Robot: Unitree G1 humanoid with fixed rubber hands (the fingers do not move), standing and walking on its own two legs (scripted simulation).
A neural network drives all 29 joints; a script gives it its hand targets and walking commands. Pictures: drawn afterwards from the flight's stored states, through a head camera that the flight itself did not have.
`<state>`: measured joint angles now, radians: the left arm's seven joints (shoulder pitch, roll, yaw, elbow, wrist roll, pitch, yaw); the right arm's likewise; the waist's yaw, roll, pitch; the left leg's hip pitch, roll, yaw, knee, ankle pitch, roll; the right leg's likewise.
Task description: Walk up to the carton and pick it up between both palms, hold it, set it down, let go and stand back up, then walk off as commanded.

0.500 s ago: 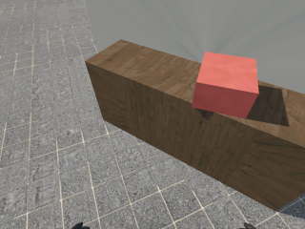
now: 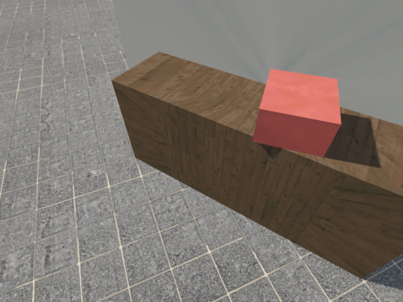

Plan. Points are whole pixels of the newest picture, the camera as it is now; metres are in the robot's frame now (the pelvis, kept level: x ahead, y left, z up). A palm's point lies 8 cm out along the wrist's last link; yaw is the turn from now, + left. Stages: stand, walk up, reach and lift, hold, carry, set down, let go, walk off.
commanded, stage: stand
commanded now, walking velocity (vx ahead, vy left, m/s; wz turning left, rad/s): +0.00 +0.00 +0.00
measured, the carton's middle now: (295, 110) +0.79 -0.35 -0.09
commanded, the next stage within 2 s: walk up in 0.74 s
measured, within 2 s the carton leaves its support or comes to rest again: neither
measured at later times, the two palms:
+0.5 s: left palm out of the picture +0.08 +0.25 -0.12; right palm out of the picture +0.06 -0.27 -0.12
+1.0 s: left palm out of the picture +0.05 +0.25 -0.13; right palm out of the picture +0.03 -0.28 -0.12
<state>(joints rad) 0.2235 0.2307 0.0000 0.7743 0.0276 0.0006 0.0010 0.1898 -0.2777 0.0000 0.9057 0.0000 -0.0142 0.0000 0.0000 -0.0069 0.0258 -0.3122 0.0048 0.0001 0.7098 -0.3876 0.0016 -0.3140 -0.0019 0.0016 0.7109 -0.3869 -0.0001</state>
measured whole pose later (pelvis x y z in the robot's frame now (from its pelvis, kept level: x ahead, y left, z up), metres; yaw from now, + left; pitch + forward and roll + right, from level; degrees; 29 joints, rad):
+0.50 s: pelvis -0.01 +0.00 +0.00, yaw +0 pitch -1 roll +0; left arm 0.22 0.24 0.00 0.84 0.03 0.00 0.00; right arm 0.19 -0.28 0.00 0.98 0.00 -0.02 0.00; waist 0.00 -0.01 0.03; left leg -0.31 0.00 0.00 0.71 -0.37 0.00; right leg -0.31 0.00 0.00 0.71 -0.37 0.00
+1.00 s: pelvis -0.03 +0.00 +0.00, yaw -1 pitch -3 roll +0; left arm 0.23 0.26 0.00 0.92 0.03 0.00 -0.02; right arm 0.19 -0.29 0.00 1.03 0.00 -0.04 0.00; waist 0.00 -0.02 0.03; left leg -0.31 0.01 0.02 0.71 -0.36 0.02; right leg -0.35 0.00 0.01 0.79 -0.40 0.00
